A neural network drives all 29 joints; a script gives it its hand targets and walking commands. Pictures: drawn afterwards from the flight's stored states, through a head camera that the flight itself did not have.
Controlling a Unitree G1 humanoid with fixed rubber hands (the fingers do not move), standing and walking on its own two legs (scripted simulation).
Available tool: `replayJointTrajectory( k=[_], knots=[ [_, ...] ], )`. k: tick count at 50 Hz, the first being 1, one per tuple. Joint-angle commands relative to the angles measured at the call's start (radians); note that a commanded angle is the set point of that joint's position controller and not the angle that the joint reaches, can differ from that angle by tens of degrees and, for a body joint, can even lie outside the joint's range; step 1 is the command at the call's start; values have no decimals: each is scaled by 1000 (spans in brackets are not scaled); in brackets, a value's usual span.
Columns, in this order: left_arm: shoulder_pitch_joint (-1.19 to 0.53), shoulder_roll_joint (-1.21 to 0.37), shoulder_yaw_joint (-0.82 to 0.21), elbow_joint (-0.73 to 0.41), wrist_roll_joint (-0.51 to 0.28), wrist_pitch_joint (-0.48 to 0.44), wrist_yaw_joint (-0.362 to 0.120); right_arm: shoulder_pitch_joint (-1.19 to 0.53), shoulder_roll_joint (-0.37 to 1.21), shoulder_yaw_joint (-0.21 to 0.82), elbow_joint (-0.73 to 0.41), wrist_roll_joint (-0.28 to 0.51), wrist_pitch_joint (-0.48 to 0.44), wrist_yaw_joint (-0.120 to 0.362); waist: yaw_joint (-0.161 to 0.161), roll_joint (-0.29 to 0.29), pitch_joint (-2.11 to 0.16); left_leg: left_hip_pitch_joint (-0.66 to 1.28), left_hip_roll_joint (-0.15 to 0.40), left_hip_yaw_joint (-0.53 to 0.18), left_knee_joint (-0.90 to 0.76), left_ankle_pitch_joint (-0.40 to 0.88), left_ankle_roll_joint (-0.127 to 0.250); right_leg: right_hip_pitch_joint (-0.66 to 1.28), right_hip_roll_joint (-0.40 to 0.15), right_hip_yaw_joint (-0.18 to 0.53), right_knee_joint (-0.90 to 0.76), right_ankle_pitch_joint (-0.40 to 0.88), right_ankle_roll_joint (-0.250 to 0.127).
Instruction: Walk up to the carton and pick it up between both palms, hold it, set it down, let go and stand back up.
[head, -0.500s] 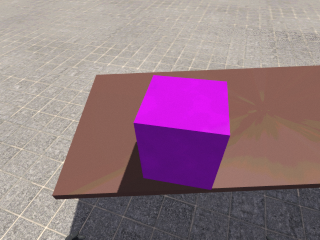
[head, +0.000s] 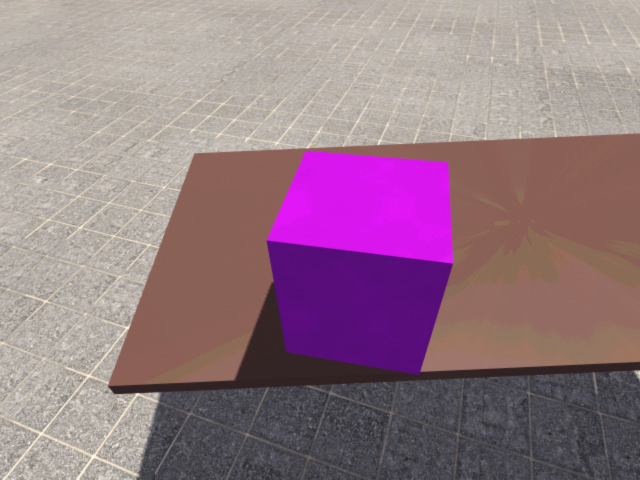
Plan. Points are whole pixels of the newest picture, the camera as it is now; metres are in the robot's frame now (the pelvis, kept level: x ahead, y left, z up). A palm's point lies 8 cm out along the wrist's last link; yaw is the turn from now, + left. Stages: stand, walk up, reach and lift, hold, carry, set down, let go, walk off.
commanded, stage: stand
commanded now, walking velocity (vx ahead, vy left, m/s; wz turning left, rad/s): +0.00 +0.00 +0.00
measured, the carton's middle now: (362, 262) +0.44 -0.03 +0.04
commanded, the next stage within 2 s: walk up in 0.42 s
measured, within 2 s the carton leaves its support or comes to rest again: neither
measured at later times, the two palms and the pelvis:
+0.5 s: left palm out of the picture +0.11 +0.27 -0.09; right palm out of the picture +0.09 -0.27 -0.11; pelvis +0.00 -0.01 +0.00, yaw +0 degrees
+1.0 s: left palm out of the picture +0.12 +0.27 -0.09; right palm out of the picture +0.10 -0.28 -0.11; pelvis +0.01 -0.01 +0.00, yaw +0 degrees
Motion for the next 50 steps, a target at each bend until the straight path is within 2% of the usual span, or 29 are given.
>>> replayJointTrajectory(
  k=[1, 3, 5, 6, 8, 9, 11, 12, 13, 14, 15, 16, 17, 18, 20, 22, 24, 25, 26, 29, 30, 32, 34, 37, 39, 42, 43, 45, 50],
  knots=[
    [-70, 222, 75, -1, 18, -50, 5, -111, -238, -54, -48, -11, -43, 1, 9, 41, 60, -35, 106, -176, -278, 28, 67, -20, -85, 117, -231, 83, -69],
    [-82, 225, 72, 1, 18, -49, 5, -118, -264, -59, -54, -17, -39, 4, 8, 31, -7, 0, 93, -146, -250, 61, 61, 38, -90, 104, -220, 122, -66],
    [-74, 221, 69, 6, 18, -55, 14, -112, -263, -59, -49, -12, -42, 0, -6, 72, -28, 21, 96, -135, -229, 161, 53, 35, -98, 120, -201, 157, -66],
    [-75, 209, 65, 12, 22, -45, 13, -91, -278, -68, -41, -6, -42, -1, -1, 25, -13, 13, 83, -138, -220, 154, 48, 48, -94, 106, -218, 170, -70],
    [-94, 228, 71, 5, 15, -43, 14, -105, -236, -44, -33, -11, -39, -5, -5, 25, -6, 7, 103, -152, -247, 122, 67, 28, -105, 113, -212, 158, -68],
    [-82, 234, 76, 1, 19, -48, 13, -104, -239, -56, -48, -10, -42, -4, -3, 24, -27, 32, 84, -124, -224, 127, 56, 28, -91, 106, -224, 130, -60],
    [-103, 222, 72, -4, 22, -50, 7, -116, -248, -56, -48, -15, -44, 1, -9, 50, -1, 11, 98, -141, -266, 65, 55, 8, -86, 103, -216, 91, -59],
    [-89, 230, 79, 6, 22, -45, 8, -127, -260, -56, -30, -16, -34, 0, 9, 56, -10, -12, 97, -146, -267, 51, 58, 42, -72, 84, -209, 108, -55],
    [-63, 225, 78, 5, 13, -44, 7, -139, -267, -62, -29, -18, -36, 4, 21, 49, -9, -16, 102, -145, -274, 59, 61, 61, -74, 90, -201, 141, -51],
    [-79, 208, 67, 21, 16, -45, 6, -92, -261, -56, -28, -9, -39, 4, -2, 2, 21, -30, 97, -156, -272, 54, 62, 45, -91, 116, -218, 113, -67],
    [-72, 218, 70, 20, 16, -47, 5, -130, -264, -55, -30, -17, -40, 1, 15, 14, -12, -3, 98, -135, -262, 58, 65, 37, -94, 118, -232, 107, -59],
    [-90, 223, 71, 21, 19, -42, 9, -114, -264, -60, -35, -9, -42, -1, -5, 0, 51, -8, 84, -133, -256, 55, 49, -3, -95, 125, -258, 59, -70],
    [-86, 231, 73, 15, 19, -45, 9, -111, -269, -58, -24, -8, -39, -2, 6, -5, 7, 18, 90, -125, -249, 96, 50, 4, -108, 130, -243, 104, -70],
    [-79, 215, 66, 15, 20, -46, 11, -110, -264, -57, -34, -16, -39, 0, 1, 56, 7, 28, 79, -117, -230, 128, 53, 12, -102, 139, -244, 137, -66],
    [-66, 208, 65, 21, 21, -51, 6, -102, -256, -58, -24, -11, -43, -2, 2, 12, 1, 25, 93, -129, -237, 84, 53, 14, -98, 130, -257, 104, -66],
    [-66, 208, 67, 25, 13, -44, 6, -102, -264, -51, -20, -15, -39, 1, 9, 20, 20, -1, 97, -151, -263, 60, 68, 22, -99, 134, -247, 102, -66],
    [-70, 215, 71, 30, 18, -40, 11, -119, -260, -56, -20, -18, -36, -1, 9, 46, 13, 3, 84, -131, -261, 37, 56, 5, -88, 123, -244, 84, -66],
    [-76, 219, 67, 27, 15, -45, 7, -141, -275, -58, -20, -18, -38, 1, 17, 24, 23, 0, 106, -154, -273, 31, 54, -9, -97, 128, -245, 55, -67],
    [-111, 221, 62, 21, 22, -43, 4, -129, -275, -60, -19, -9, -40, -3, -7, 28, 58, -27, 87, -140, -262, 9, 51, -4, -95, 132, -261, 63, -63],
    [-116, 234, 78, 31, 19, -42, 10, -109, -254, -52, 2, -13, -38, -3, -8, 27, 0, 19, 103, -150, -276, 60, 55, 14, -89, 112, -230, 64, -59],
    [-88, 230, 78, 41, 17, -40, 6, -141, -286, -65, -12, -15, -43, -3, 12, 65, 22, -10, 106, -162, -295, 12, 54, 11, -71, 91, -213, 64, -56],
    [-74, 231, 80, 30, 34, -32, 6, -61, -304, -54, -16, -27, -40, -5, -7, -2, 44, -42, 84, -181, -290, -121, 69, -37, -67, 123, -213, -90, -77],
    [-51, 225, 84, 14, 33, -30, 0, -52, -306, -50, -3, -20, -39, -7, 4, 13, 84, -80, 110, -196, -303, -190, 77, -57, -67, 116, -236, -149, -85],
    [-40, 237, 80, 21, 33, -30, -2, -77, -291, -50, -13, -31, -40, -3, 11, 35, 83, -69, 74, -163, -277, -139, 64, -44, -83, 144, -259, -138, -85],
    [-81, 238, 81, 15, 32, -32, -1, -40, -297, -55, 0, -24, -43, -3, -4, -19, 57, -35, 63, -139, -257, -61, 55, -47, -85, 139, -253, -98, -82],
    [-68, 233, 84, 2, 28, -36, 2, -44, -296, -50, -7, -24, -47, -4, -1, 15, 12, 2, 75, -144, -223, 74, 60, -17, -92, 136, -229, 11, -87],
    [-46, 225, 79, 14, 20, -36, 3, -75, -296, -46, -7, -20, -50, -7, 22, 20, 12, 0, 79, -147, -217, 88, 62, -3, -94, 140, -238, 76, -85],
    [-71, 245, 79, 13, 27, -36, 3, -54, -299, -44, -13, -15, -52, -8, -1, -7, -29, 43, 75, -114, -174, 205, 54, 8, -108, 135, -201, 169, -89],
    [-73, 232, 77, 17, 16, -30, 2, -52, -305, -46, -14, -15, -51, -12, -2, 0, -35, 27, 92, -146, -184, 210, 75, 14, -93, 112, -178, 169, -82]
  ],
)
